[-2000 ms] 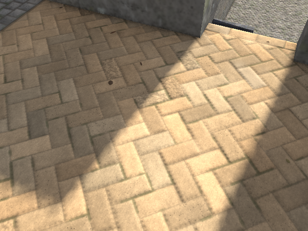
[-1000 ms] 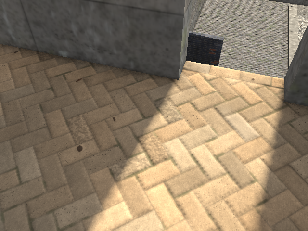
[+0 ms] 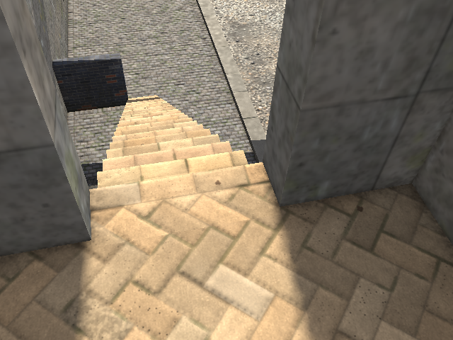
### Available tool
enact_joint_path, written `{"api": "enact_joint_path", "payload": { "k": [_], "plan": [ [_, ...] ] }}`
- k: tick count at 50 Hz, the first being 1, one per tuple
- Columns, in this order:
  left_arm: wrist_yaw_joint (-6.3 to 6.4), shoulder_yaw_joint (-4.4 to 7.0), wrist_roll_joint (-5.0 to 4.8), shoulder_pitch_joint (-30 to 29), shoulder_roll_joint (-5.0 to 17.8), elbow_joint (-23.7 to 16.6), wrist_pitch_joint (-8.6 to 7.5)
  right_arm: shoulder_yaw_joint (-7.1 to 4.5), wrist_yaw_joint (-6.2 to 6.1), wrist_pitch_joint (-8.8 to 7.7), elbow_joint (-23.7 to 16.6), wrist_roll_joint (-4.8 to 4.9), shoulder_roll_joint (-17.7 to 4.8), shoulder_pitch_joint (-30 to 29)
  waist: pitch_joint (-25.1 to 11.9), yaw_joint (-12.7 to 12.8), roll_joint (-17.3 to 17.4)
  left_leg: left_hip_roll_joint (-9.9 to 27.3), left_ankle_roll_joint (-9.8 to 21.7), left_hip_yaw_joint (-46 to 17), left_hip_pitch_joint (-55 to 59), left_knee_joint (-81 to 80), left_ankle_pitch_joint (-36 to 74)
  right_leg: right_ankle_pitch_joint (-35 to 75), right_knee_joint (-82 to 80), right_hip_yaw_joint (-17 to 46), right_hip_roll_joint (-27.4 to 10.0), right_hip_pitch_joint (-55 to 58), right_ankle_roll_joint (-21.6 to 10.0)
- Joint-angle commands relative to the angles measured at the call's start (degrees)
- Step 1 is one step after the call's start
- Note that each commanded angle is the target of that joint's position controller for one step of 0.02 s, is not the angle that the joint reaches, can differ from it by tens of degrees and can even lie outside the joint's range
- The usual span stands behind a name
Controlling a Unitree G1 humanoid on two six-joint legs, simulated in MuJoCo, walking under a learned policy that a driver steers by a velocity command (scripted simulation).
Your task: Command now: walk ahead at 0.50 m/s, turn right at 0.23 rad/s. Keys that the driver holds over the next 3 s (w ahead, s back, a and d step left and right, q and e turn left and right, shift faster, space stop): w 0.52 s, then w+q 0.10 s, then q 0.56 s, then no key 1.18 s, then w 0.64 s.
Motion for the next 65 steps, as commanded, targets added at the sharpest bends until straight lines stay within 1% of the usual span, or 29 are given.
{"api": "enact_joint_path", "payload": {
  "k": [1, 11, 13, 15, 16, 17, 18, 19, 21, 26, 35, 36, 38, 40, 41, 42, 43, 44, 45, 46, 47, 48, 51, 57, 60, 61, 62, 64, 65],
  "plan": [
    [-0.03, 0.26, 0.54, -1.1, 1.9, -4.8, -0.85, -1.63, -0.18, -1.0, -2.6, 0.49, -8.3, -1.0, 0.0, 1.4, 7.6, 15.6, 11.3, -14.2, 5.1, -12.7, 10.2, 5.2, -6.5, 0.3, -3.9, -7.4, 0.9],
    [-2.22, -0.46, -0.62, -16.4, 1.5, -10.2, -2.24, -1.49, -1.06, 1.72, 1.6, 1.88, -11.4, 6.7, 3.2, -3.5, 8.3, 16.6, 7.6, -8.5, 11.9, -9.6, 10.1, 15.6, -31.9, -3.8, -0.7, -2.6, 0.4],
    [-2.7, 0.27, -0.11, -14.9, 3.5, -10.1, -2.7, -1.83, -1.11, 2.51, 1.8, 1.58, -13.0, 6.1, 2.6, -1.6, 8.7, 17.3, 6.3, -8.4, 13.5, -6.2, 16.1, 12.1, -34.0, -4.7, 0.6, 1.5, -1.2],
    [-2.27, 2.48, 0.45, -2.0, 7.2, -6.2, -2.73, -1.32, -1.07, 2.9, 1.3, 1.44, -11.9, 5.0, -5.2, 5.3, 7.9, 13.3, 4.0, -4.0, 9.9, 8.3, 31.7, 14.1, -36.3, -6.7, 3.0, 21.0, -4.1],
    [-1.52, 3.91, 1.18, 9.4, 11.8, -4.2, -2.43, 0.0, -1.11, 2.56, -0.5, 0.21, -8.9, 4.1, -13.8, 9.9, 1.9, 9.9, 1.4, -0.9, -1.8, 26.6, 19.5, 17.5, -34.7, 5.0, -7.8, 38.7, -8.3],
    [-1.66, 4.7, 1.42, 12.1, 16.7, -3.2, -2.1, 2.26, -0.66, 1.22, -1.7, 0.31, -1.7, 11.0, -21.1, 6.2, -14.7, 0.2, -1.7, -1.4, -23.9, 46.8, -19.1, 8.3, -41.0, 32.1, -21.0, 55.6, -18.0],
    [-1.43, 3.21, 0.27, 12.4, 10.1, -3.3, -1.82, 0.92, -0.29, 0.19, -1.2, 1.84, -7.8, 7.1, -19.7, 8.8, -8.0, 3.4, -0.8, -8.2, -30.5, 53.0, -22.4, 1.2, -44.6, 35.9, -20.4, 53.9, -16.8],
    [-1.28, 2.33, 0.07, 8.1, 8.5, -3.6, -1.86, 0.27, -0.02, -0.34, -3.2, 2.8, -10.0, 1.8, -11.3, 7.9, -5.7, 6.0, -0.1, -7.0, -33.3, 53.1, -17.1, 4.1, -45.6, 27.4, -18.1, 46.6, -14.4],
    [-1.62, 1.55, 0.73, 1.6, 6.2, -3.9, -1.87, 0.14, -0.47, 0.02, -3.8, 1.36, -9.0, -2.1, -4.3, 4.5, -0.6, 9.6, -0.8, -5.7, -28.6, 47.2, -9.5, 13.4, -49.1, 17.0, -13.3, 32.5, -12.4],
    [-1.36, 2.04, 0.36, -0.1, 7.6, -2.2, -3.48, 1.08, -0.71, 2.41, -4.7, 0.41, -5.3, -2.5, -0.6, 0.3, -0.6, 10.9, -3.0, -5.4, -25.1, 38.1, -2.7, 19.8, -56.0, 8.8, -11.5, 23.1, -13.5],
    [0.71, 1.74, 1.43, 5.8, 9.5, 3.4, -2.2, 1.82, 1.91, 1.04, -9.8, 0.28, -3.9, -18.2, 2.8, 5.6, -1.5, 5.6, -1.9, -2.3, -21.5, 13.1, 17.1, 30.2, -54.5, -6.2, -9.4, 27.4, -6.8],
    [-1.7, -0.04, 7.13, 5.5, 6.3, 4.3, -4.22, 2.23, 3.35, 2.16, -7.7, -5.33, -3.9, -12.1, -1.4, 2.2, -2.7, 5.4, -1.7, -3.7, -22.6, 13.9, 17.8, 31.3, -51.4, -5.2, -12.6, 32.6, -9.6],
    [-1.02, -0.06, 3.44, 3.3, 7.1, 5.2, -5.9, 0.7, 3.48, 0.59, -7.4, -3.66, -7.0, -12.8, -2.0, 1.3, -1.5, 4.1, -1.0, -2.8, -18.1, 8.5, 18.1, 35.9, -44.4, -7.8, -10.2, 33.7, -5.2],
    [-0.75, 0.72, 3.15, 5.3, 10.9, 5.1, -5.33, -0.3, 2.0, -1.12, -6.1, -1.78, -9.7, -10.2, -1.4, 1.2, 1.0, 0.9, 1.5, 0.5, -9.4, 4.0, 21.7, 39.1, -39.0, -9.0, -9.0, 31.2, -3.5],
    [-1.53, 0.19, 3.2, 6.3, 9.1, 4.1, -4.56, -1.5, 0.84, -2.13, -4.2, -0.91, -13.1, -4.8, -6.8, 0.1, 5.5, 1.1, 6.6, -0.6, 3.5, 4.7, 35.4, 39.2, -30.4, -11.7, -6.0, 28.0, 0.0],
    [-1.86, -2.15, 6.3, 17.8, 3.0, 4.4, -4.25, -3.36, -0.79, -1.11, -3.9, -1.73, -17.8, 2.1, -23.5, 2.3, 14.0, 12.3, 21.5, -15.5, 31.3, 12.0, 43.6, 17.2, -13.5, -11.3, -1.7, 13.3, 5.1],
    [-2.76, -2.43, 5.72, 15.3, 3.9, 3.1, -4.11, -2.97, -1.35, -0.17, -3.2, -2.21, -15.8, 10.0, -33.1, -2.9, 15.0, 23.4, 30.2, -36.4, 44.1, 5.0, 36.8, -21.4, 2.6, -7.4, 5.5, 0.1, 7.6],
    [-3.21, -2.31, 3.66, 1.8, 4.8, -0.7, -3.29, -3.78, -1.73, -0.87, -1.3, -2.74, -15.6, 12.5, -22.0, -8.1, 9.3, 21.9, 23.3, -36.4, 37.3, 0.9, 21.5, -21.8, 9.4, 0.3, 3.9, -9.9, 5.5],
    [-2.2, -1.28, 4.52, -4.6, 7.1, -1.5, -2.65, -4.22, -2.17, -1.29, -1.1, -1.84, -14.5, 7.4, -11.7, -6.4, 7.7, 17.7, 16.5, -30.7, 23.7, -1.0, 7.9, -18.7, 10.6, 2.5, 0.3, -12.0, 4.6],
    [-0.73, -0.4, 5.47, -0.9, 9.4, -0.5, -2.38, -3.0, -2.1, -0.86, -3.8, -1.78, -11.3, 0.3, -10.5, -1.8, 5.9, 16.6, 16.3, -29.4, 13.3, -3.7, 7.9, -16.4, 8.6, 3.2, -1.8, -7.0, 4.1],
    [0.76, 0.43, -2.99, -0.4, 7.8, -0.4, 0.9, -1.45, 2.09, 4.03, -4.1, 2.18, -9.8, -4.4, -6.3, 0.6, 4.9, 16.5, 14.6, -25.0, 7.6, 0.6, 38.6, -10.4, 7.9, -2.6, 1.7, -7.9, 3.1],
    [1.38, 0.07, -2.54, 2.5, 6.4, 0.7, 2.89, -0.89, 3.39, 6.87, -4.4, 2.44, -7.2, -3.9, -7.6, 0.9, 3.7, 14.8, 14.6, -19.1, -0.2, 0.6, 44.4, -9.7, 5.9, -1.4, 1.3, -1.8, 3.1],
    [1.15, -0.13, -1.82, 5.8, 2.8, 3.0, 5.24, -1.66, 3.45, 10.7, -7.3, 0.38, -9.8, -8.1, -7.6, 4.2, 7.4, 11.4, 13.1, -16.4, -14.0, -2.1, 33.9, -3.7, -6.0, -2.0, 3.6, 9.0, 4.4],
    [-1.12, 1.89, 0.53, 0.7, 4.2, 3.5, 7.13, -2.66, 1.51, 10.97, -8.6, 0.69, -9.7, -7.3, -7.4, 3.8, 12.1, 11.4, 10.2, -27.0, -14.1, -7.5, -7.5, 2.2, -23.3, -0.1, 5.3, 14.3, 4.6],
    [-0.51, 1.92, 0.31, 5.0, 2.8, 5.0, 5.18, -2.73, 0.44, 10.8, -8.4, 1.1, -8.9, -8.5, -7.2, 5.9, 11.8, 9.4, 5.9, -28.4, -12.7, -3.1, -12.9, 6.3, -37.0, -0.5, 3.0, 21.6, 1.9],
    [0.27, 2.95, 0.93, 6.2, 7.2, 4.8, 4.58, -2.22, -0.25, 10.83, -8.1, 1.25, -6.2, -6.1, -7.1, 5.3, 6.2, 4.3, 2.8, -23.2, -13.9, 4.9, -15.8, -1.5, -46.3, 8.4, -6.0, 22.6, -0.9],
    [0.78, 4.18, 1.34, 0.3, 14.2, 3.7, 4.88, -1.85, 0.11, 11.26, -10.1, 1.27, -4.1, -5.9, -2.7, 0.7, -10.2, -5.7, -0.1, -9.8, -21.3, 18.2, -17.8, -9.8, -54.0, 24.7, -17.2, 18.6, -7.0],
    [0.62, 2.44, 0.01, -7.9, 5.8, 1.7, 5.33, -3.14, -0.27, 11.12, -9.1, -0.41, -7.7, -3.9, -3.6, -1.5, -7.4, -5.2, -1.2, -11.1, -15.2, 34.1, -14.2, -4.9, -52.8, 22.4, -16.1, 10.6, -10.7],
    [0.3, 1.18, 4.9, -9.0, 1.8, 0.3, -0.18, -3.21, -1.82, 6.64, -6.0, -3.53, -7.7, 1.8, -2.1, 0.9, -11.0, -5.7, -4.4, -13.3, -25.7, 46.5, -11.1, -13.1, -55.7, 19.9, -12.3, 14.2, -11.5]
  ]
}}
Next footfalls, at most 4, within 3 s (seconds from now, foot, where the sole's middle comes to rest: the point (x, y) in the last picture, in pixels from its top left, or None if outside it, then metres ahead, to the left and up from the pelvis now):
0.32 right None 0.32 -0.16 -0.78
0.80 left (191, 304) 0.61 0.09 -0.78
1.22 right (258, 298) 0.62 -0.11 -0.78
1.52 left None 0.46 0.09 -0.78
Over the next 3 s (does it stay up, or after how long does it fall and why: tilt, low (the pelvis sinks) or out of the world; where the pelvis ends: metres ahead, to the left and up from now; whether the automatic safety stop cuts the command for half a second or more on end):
stays up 0.73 0.04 -0.01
